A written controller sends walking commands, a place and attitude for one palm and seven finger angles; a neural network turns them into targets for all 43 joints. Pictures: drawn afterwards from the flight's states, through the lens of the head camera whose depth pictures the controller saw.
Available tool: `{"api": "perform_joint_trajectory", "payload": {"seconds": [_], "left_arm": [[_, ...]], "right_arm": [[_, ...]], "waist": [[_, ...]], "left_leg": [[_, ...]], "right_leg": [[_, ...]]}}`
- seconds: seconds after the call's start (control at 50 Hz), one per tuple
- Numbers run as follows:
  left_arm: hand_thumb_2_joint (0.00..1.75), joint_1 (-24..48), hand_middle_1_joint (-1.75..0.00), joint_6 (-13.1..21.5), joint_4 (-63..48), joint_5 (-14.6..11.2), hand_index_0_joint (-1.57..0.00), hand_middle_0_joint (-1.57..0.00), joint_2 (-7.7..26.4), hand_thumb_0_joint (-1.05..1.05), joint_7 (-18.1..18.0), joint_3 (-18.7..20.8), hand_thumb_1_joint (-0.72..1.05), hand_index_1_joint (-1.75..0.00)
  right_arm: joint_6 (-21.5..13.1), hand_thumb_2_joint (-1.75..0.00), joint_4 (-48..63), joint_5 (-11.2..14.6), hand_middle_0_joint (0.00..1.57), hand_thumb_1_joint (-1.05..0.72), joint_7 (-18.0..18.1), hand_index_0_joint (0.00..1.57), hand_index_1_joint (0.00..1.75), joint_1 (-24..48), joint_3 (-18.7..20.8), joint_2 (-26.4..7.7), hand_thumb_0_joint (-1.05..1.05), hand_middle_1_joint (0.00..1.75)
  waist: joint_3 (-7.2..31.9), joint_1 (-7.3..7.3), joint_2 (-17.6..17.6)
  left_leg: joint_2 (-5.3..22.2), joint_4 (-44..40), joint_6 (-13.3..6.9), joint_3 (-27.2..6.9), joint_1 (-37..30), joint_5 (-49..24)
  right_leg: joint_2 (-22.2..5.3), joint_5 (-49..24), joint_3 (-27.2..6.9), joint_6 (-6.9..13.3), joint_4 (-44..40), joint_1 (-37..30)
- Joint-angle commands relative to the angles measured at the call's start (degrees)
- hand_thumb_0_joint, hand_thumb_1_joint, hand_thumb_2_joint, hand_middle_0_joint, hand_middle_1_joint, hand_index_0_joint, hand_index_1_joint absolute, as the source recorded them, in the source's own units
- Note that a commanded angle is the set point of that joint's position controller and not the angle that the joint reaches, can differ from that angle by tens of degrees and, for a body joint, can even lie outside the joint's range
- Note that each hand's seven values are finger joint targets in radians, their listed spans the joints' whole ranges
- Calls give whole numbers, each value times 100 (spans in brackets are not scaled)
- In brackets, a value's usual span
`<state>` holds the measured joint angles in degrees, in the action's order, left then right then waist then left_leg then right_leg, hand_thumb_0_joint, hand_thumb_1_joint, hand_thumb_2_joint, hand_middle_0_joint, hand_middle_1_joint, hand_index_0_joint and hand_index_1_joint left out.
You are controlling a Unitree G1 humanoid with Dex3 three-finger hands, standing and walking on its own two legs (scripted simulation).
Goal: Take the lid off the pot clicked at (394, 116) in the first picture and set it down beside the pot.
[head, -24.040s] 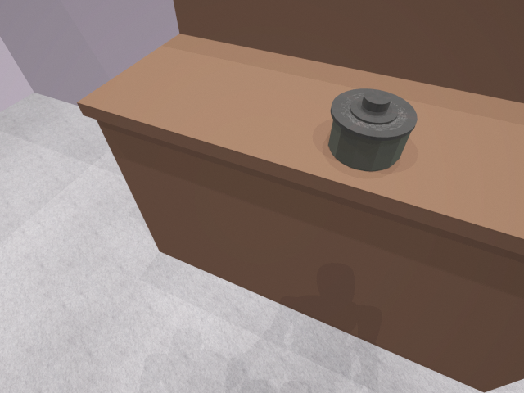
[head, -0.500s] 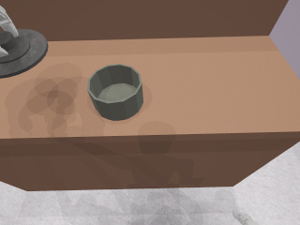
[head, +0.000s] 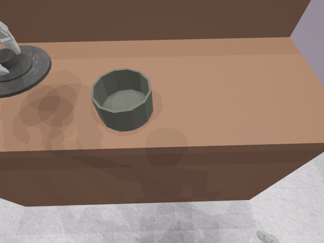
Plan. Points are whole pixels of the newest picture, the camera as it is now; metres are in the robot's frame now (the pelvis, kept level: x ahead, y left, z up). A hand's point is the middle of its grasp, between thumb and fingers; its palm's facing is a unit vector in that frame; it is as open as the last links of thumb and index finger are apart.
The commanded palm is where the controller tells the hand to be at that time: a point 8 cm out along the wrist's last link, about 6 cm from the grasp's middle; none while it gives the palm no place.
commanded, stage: lower the lid onto the table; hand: left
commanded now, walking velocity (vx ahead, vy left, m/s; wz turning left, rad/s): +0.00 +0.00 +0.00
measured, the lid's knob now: (4, 59) +0.46 +0.35 +0.20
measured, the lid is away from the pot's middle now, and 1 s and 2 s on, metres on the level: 0.23 0.24 0.24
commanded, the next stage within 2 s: none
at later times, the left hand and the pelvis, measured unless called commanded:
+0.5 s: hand (3, 74) +0.43 +0.34 +0.18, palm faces -0.36 -0.20 -0.91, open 8.5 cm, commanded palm +0.44 +0.35 +0.27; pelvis +0.00 +0.01 +0.00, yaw +1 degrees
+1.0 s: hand (13, 84) +0.44 +0.35 +0.15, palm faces -0.44 -0.19 -0.88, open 8.5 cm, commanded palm +0.45 +0.35 +0.23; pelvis +0.00 +0.01 +0.00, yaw +0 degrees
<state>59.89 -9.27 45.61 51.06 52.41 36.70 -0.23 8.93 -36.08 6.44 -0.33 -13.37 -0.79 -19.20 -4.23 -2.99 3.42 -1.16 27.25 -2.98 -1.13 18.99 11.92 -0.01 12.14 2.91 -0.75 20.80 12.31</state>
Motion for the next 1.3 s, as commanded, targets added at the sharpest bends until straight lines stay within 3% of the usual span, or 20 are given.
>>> {"api": "perform_joint_trajectory", "payload": {"seconds": [0.0,0.1,0.16,0.2,0.22,0.28,0.36,0.42,0.46,0.52,0.58,0.64,0.68,0.74,0.82,0.92,0.96,1.08,1.22,1.28], "left_arm": [[109,2795,-108,140,-898,92,-76,-95,2216,0,-328,699,55,-99],[109,3397,-108,229,-1864,49,-76,-95,2013,0,-405,505,55,-99],[109,2815,-108,295,-1163,-10,-76,-95,2090,0,-412,710,55,-99],[109,2652,-108,310,-500,-39,-76,-95,1824,0,-357,481,55,-99],[109,2831,-108,319,-620,-49,-76,-95,1704,0,-328,329,55,-99],[109,3287,-108,329,-1224,-4,-76,-95,1505,0,-399,71,55,-99],[109,3261,-108,461,-1535,-4,-76,-95,1927,0,-520,520,55,-99],[109,2924,-108,504,-489,-67,-76,-95,1747,0,-449,447,55,-99],[109,3049,-108,581,-669,-48,-76,-95,1917,0,-489,512,55,-99],[109,3294,-108,636,-1083,18,-76,-95,1659,0,-518,283,55,-99],[109,2770,-108,723,-715,51,-76,-95,2033,0,-584,722,55,-99],[109,2445,-108,769,69,-19,-76,-95,1861,0,-512,568,55,-99],[109,2870,-108,800,-574,44,-76,-95,2156,0,-559,730,55,-99],[109,2901,-108,838,-838,32,-76,-95,1755,0,-575,385,55,-99],[109,2646,-108,885,-204,-27,-76,-95,1950,0,-577,625,55,-99],[109,3147,-108,981,-484,16,-76,-95,1701,0,-611,283,55,-99],[109,3163,-108,1044,-771,-6,-76,-95,1894,0,-666,437,55,-99],[109,2662,-108,1147,134,-2,-76,-95,1873,0,-654,537,55,-99],[109,2680,-108,1288,-460,30,-76,-95,1947,0,-732,628,55,-99],[109,2321,-108,1278,-104,-32,-76,-95,1806,0,-711,609,55,-99]], "right_arm": [[-133,-90,522,35,20,-90,90,20,30,-141,265,-926,0,30],[-213,-90,536,-20,20,-90,118,20,30,-42,319,-902,0,30],[-222,-90,402,-7,20,-90,121,20,30,-144,283,-904,0,30],[-193,-90,354,22,20,-90,127,20,30,-176,259,-906,0,30],[-167,-90,332,13,20,-90,108,20,30,-130,265,-921,0,30],[-182,-90,364,-28,20,-90,102,20,30,-69,295,-910,0,30],[-273,-90,342,-62,20,-90,130,20,30,-154,312,-937,0,30],[-229,-90,203,-29,20,-90,146,20,30,-235,287,-949,0,30],[-212,-90,231,-39,20,-90,113,20,30,-235,310,-982,0,30],[-225,-90,288,-63,20,-90,77,20,30,-194,346,-955,0,30],[-226,-90,310,-75,20,-90,52,20,30,-289,338,-960,0,30],[-165,-90,292,-34,20,-90,52,20,30,-335,322,-969,0,30],[-109,-90,334,-37,20,-90,16,20,30,-331,366,-998,0,30],[-135,-90,359,-59,20,-90,30,20,30,-342,380,-966,0,30],[-133,-90,239,-36,20,-90,63,20,30,-485,363,-990,0,30],[-142,-90,164,-59,20,-90,97,20,30,-509,382,-1000,0,30],[-169,-90,159,-76,20,-90,104,20,30,-509,385,-1015,0,30],[-136,-90,95,-61,20,-90,90,20,30,-600,371,-1019,0,30],[-114,-90,230,-76,20,-90,41,20,30,-525,392,-997,0,30],[-87,-90,193,-79,20,-90,31,20,30,-596,403,-1003,0,30]], "waist": [[2488,-8,189],[3172,-28,920],[2697,-42,416],[2179,-104,124],[2157,-93,348],[2570,-111,864],[3009,-66,751],[2382,-114,152],[2566,-78,310],[2827,-75,753],[2803,-36,516],[2330,-73,101],[2750,-58,426],[2861,-120,817],[2529,-158,351],[2750,-195,703],[2953,-184,827],[2640,-195,383],[3014,-170,808],[2782,-207,536]], "left_leg": [[-120,-83,-280,-114,-1597,-1768],[-47,25,-289,-267,-2434,-2587],[-52,0,-276,-249,-2032,-2340],[-87,-102,-270,-188,-1602,-1788],[-93,-154,-259,-199,-1620,-1675],[-73,-96,-246,-263,-2082,-1921],[-35,-59,-236,-366,-2362,-2262],[-94,-196,-257,-246,-1697,-1472],[-111,-168,-243,-237,-1700,-1635],[-80,-122,-230,-315,-2099,-2002],[-87,-30,-244,-301,-1935,-2207],[-136,-100,-252,-174,-1345,-1663],[-127,-56,-261,-196,-1637,-1901],[-39,36,-247,-269,-2064,-2350],[-109,-3,-285,-190,-1629,-1633],[-53,40,-283,-238,-1978,-1823],[-23,127,-277,-271,-2187,-2176],[-93,169,-299,-203,-1675,-2003],[-42,255,-263,-321,-2069,-2609],[-47,298,-276,-304,-1904,-2534]], "right_leg": [[422,-1555,78,205,7,-310],[446,-1509,71,235,-3,-108],[472,-1538,115,209,-29,-118],[453,-1422,163,195,-71,-60],[452,-1336,180,207,-104,-26],[473,-1185,159,250,-106,94],[508,-1240,132,264,-66,2],[481,-1176,179,216,-130,-49],[460,-1299,146,237,-43,-141],[486,-1219,156,265,-49,36],[501,-1391,131,262,1,-62],[446,-1435,135,239,-20,-129],[450,-1487,110,227,52,-176],[477,-1351,140,247,-13,172],[509,-1250,145,209,-18,109],[522,-1161,158,220,-3,304],[530,-1263,118,227,32,310],[510,-1422,140,198,103,283],[527,-1414,153,212,183,437],[536,-1405,173,187,187,550]]}}
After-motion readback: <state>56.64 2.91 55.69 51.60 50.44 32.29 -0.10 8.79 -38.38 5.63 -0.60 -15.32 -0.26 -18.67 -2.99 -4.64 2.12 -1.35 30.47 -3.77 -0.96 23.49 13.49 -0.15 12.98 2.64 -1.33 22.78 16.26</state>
